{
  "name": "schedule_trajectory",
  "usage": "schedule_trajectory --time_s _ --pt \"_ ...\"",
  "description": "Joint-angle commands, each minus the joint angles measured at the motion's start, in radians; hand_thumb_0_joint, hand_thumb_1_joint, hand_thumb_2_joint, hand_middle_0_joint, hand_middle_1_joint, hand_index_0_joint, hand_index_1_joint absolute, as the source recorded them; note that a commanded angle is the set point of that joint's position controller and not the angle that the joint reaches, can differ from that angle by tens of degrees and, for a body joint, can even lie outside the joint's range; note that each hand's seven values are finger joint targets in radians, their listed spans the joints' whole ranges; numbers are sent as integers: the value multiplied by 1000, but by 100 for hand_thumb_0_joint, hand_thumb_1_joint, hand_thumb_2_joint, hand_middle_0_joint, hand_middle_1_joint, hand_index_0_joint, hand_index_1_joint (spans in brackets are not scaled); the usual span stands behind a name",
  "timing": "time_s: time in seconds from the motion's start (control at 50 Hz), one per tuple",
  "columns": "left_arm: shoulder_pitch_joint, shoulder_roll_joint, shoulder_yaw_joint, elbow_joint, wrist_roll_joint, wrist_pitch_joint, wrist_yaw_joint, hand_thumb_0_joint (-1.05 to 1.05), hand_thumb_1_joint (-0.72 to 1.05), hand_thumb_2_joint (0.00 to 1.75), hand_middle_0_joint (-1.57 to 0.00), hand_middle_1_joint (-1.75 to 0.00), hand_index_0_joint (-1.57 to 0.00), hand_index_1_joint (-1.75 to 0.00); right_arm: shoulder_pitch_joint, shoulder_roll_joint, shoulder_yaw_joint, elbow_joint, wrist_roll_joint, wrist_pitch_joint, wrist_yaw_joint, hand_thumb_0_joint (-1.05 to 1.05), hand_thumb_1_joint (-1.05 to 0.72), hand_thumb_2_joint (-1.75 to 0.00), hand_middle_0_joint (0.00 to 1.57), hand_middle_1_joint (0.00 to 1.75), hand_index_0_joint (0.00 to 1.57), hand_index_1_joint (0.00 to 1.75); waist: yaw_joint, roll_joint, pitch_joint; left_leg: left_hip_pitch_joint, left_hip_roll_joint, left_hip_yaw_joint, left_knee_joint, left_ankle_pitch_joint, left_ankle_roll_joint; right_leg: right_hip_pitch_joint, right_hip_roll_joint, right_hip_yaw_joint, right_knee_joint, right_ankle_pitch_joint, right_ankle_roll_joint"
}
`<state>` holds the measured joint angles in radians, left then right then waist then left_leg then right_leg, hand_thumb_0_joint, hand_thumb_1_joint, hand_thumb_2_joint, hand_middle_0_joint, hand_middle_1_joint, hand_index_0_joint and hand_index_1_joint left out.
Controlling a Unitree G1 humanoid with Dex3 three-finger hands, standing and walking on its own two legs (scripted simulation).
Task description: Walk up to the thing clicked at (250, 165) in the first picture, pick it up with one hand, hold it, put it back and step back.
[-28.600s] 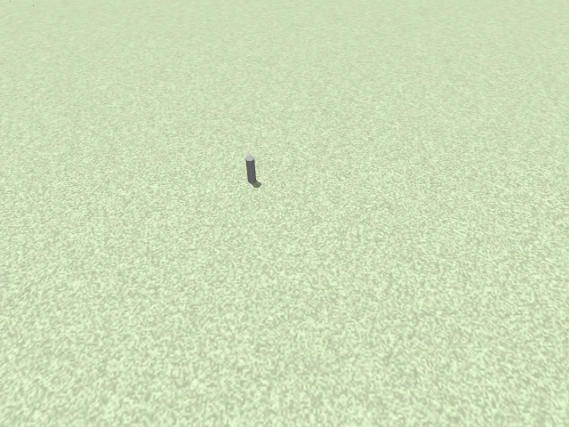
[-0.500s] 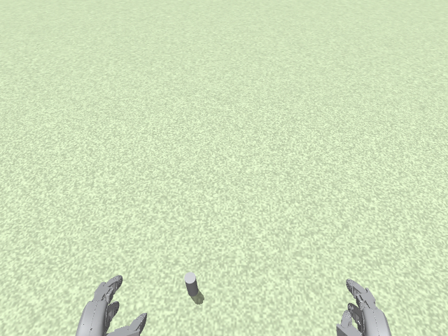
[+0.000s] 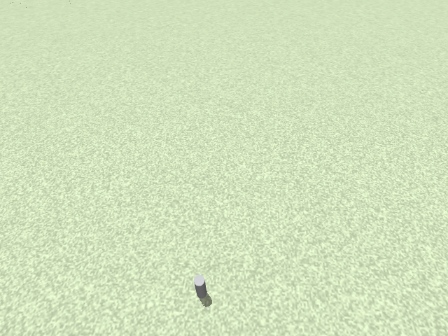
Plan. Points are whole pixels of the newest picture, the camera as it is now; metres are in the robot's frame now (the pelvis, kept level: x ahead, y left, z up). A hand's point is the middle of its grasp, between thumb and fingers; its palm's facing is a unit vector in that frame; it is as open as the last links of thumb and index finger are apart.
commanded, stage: stand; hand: left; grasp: from the side
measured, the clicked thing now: (200, 287) +0.44 +0.14 -0.69
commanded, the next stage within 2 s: step back in 1.62 s
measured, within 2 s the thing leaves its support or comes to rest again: neither
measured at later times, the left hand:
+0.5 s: hand out of the picture +0.04 +0.24 -0.14, palm faces +0.00 -0.93 -0.36, open 7.4 cm
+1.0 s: hand out of the picture +0.08 +0.23 -0.14, palm faces -0.01 -0.94 -0.35, open 7.4 cm
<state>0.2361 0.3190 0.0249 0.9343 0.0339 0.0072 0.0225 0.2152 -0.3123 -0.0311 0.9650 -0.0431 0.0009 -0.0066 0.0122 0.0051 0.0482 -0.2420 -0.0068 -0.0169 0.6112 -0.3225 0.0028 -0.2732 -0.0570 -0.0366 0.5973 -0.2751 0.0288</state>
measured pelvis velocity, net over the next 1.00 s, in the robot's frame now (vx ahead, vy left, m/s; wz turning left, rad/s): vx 0.01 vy -0.02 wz -0.01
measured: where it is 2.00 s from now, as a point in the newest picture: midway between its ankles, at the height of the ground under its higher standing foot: outside the picture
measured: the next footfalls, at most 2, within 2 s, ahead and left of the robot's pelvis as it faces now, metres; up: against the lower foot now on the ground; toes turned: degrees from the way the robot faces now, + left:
none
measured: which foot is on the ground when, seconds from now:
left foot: down 0.00-1.00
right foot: down 0.00-1.00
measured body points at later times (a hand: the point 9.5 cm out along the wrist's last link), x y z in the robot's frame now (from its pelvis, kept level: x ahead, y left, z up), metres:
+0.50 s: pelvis -0.01 -0.01 +0.02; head -0.01 -0.02 +0.47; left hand +0.04 +0.29 -0.11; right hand +0.05 -0.30 -0.13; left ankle +0.01 +0.12 -0.73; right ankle +0.03 -0.14 -0.73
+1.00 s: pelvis +0.01 -0.02 +0.02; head +0.02 -0.03 +0.47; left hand +0.08 +0.28 -0.11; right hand +0.07 -0.31 -0.12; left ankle +0.01 +0.12 -0.73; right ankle +0.03 -0.14 -0.73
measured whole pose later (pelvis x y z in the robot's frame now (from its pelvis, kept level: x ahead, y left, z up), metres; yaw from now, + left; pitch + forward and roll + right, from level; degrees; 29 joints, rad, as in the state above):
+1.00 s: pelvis +0.01 -0.02 +0.02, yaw +0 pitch -3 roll +0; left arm 0.10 0.32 0.01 1.16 0.02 -0.01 0.01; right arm 0.13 -0.33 -0.01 1.14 -0.02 0.00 0.00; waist 0.00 0.02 0.07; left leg -0.09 0.02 -0.02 0.33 -0.19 -0.03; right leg -0.13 -0.03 -0.05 0.35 -0.16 0.01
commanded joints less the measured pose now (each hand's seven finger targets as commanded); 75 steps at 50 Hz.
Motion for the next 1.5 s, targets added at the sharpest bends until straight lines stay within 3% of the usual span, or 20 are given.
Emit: schedule_trajectory --time_s 0.0,0.04,0.18,0.22,0.36,0.38,0.48,0.58,0.62,0.7,0.76,0.78,0.84,1.04,1.2,1.32,1.38,1.42,1.48 --pt "-59 181 34 -19 -6 -37 12 0 90 90 -20 -30 -20 -30 -52 -186 -37 -35 9 -30 -18 0 -90 -90 20 30 20 30 2 16 -56 8 86 -113 -200 162 31 93 -59 79 -152 130 -58" --pt "-72 186 31 10 -7 -36 11 0 90 90 -20 -30 -20 -30 -59 -185 -32 -11 11 -26 -18 0 -90 -90 20 30 20 30 3 9 -24 1 84 -111 -231 132 27 100 -62 85 -183 80 -56" --pt "-90 193 23 90 -8 -33 7 0 90 90 -20 -30 -20 -30 -84 -198 -29 44 15 -23 -16 0 -90 -90 20 30 20 30 6 14 13 16 95 -122 -321 54 20 120 -56 75 -235 48 -40" --pt "-105 201 24 104 -8 -36 7 0 90 90 -20 -30 -20 -30 -82 -188 -28 55 17 -22 -14 0 -90 -90 20 30 20 30 3 -16 4 36 90 -109 -313 98 17 125 -68 87 -259 40 -41" --pt "-125 216 24 132 -8 -34 3 0 90 90 -20 -30 -20 -30 -83 -189 -28 83 18 -16 -7 0 -90 -90 20 30 20 30 -2 -11 12 52 85 -101 -323 45 16 93 -73 103 -311 -54 -38" --pt "-131 210 23 133 -9 -37 3 0 90 90 -20 -30 -20 -30 -85 -190 -27 83 19 -18 -6 0 -90 -90 20 30 20 30 -5 -11 -6 66 87 -97 -314 93 16 109 -79 107 -313 -24 -41" --pt "-144 216 24 148 -11 -39 3 0 90 90 -20 -30 -20 -30 -89 -190 -21 97 18 -19 -8 0 -90 -90 20 30 20 30 -3 -12 -22 72 95 -91 -322 128 14 132 -78 103 -313 36 -38" --pt "-148 224 25 163 -15 -33 1 0 90 90 -20 -30 -20 -30 -91 -195 -17 109 20 -16 -8 0 -90 -90 20 30 20 30 2 -7 6 51 96 -92 -336 79 11 122 -74 103 -319 -11 -39" --pt "-149 224 24 164 -13 -33 0 0 90 90 -20 -30 -20 -30 -93 -198 -19 110 21 -17 -7 0 -90 -90 20 30 20 30 0 -21 -7 76 95 -85 -329 112 11 114 -77 110 -332 -18 -41" --pt "-159 220 26 166 -17 -39 0 0 90 90 -20 -30 -20 -30 -90 -208 -17 117 20 -21 -10 0 -90 -90 20 30 20 30 -3 -5 -42 88 107 -82 -323 178 12 159 -80 105 -314 105 -41" --pt "-161 216 23 173 -17 -35 -2 0 90 90 -20 -30 -20 -30 -93 -207 -14 120 23 -20 -10 0 -90 -90 20 30 20 30 2 -10 -10 74 106 -86 -342 152 10 147 -74 101 -324 54 -40" --pt "-165 218 24 170 -19 -37 -3 0 90 90 -20 -30 -20 -30 -93 -210 -15 120 21 -21 -9 0 -90 -90 20 30 20 30 0 -6 -33 93 110 -79 -334 178 12 160 -78 105 -321 94 -42" --pt "-170 221 26 174 -17 -35 -4 0 90 90 -20 -30 -20 -30 -99 -210 -14 122 22 -22 -10 0 -90 -90 20 30 20 30 -1 -14 -23 88 109 -81 -345 170 7 153 -73 100 -324 79 -40" --pt "-181 212 26 171 -21 -39 -3 0 90 90 -20 -30 -20 -30 -116 -219 -14 121 24 -27 -14 0 -90 -90 20 30 20 30 -5 -7 -90 155 125 -71 -334 314 4 206 -81 85 -291 305 -40" --pt "-192 218 28 170 -21 -36 -4 0 90 90 -20 -30 -20 -30 -124 -218 -12 125 23 -23 -13 0 -90 -90 20 30 20 30 -5 -15 -46 124 124 -65 -358 247 -1 190 -75 89 -314 222 -36" --pt "-190 218 28 166 -20 -38 -3 0 90 90 -20 -30 -20 -30 -138 -224 -18 121 23 -24 -13 0 -90 -90 20 30 20 30 -6 -4 -78 149 129 -64 -353 285 0 207 -79 88 -306 272 -41" --pt "-189 223 28 166 -21 -39 -6 0 90 90 -20 -30 -20 -30 -135 -219 -14 121 25 -23 -9 0 -90 -90 20 30 20 30 -6 -7 -58 132 125 -64 -361 244 0 198 -76 91 -319 225 -40" --pt "-189 217 27 163 -20 -40 -5 0 90 90 -20 -30 -20 -30 -141 -227 -15 117 24 -25 -10 0 -90 -90 20 30 20 30 -6 7 -73 142 130 -63 -354 271 3 207 -82 91 -310 270 -41" --pt "-188 222 28 161 -20 -40 -5 0 90 90 -20 -30 -20 -30 -140 -221 -14 117 25 -23 -9 0 -90 -90 20 30 20 30 -5 -5 -65 146 130 -64 -359 260 4 195 -76 88 -315 242 -40"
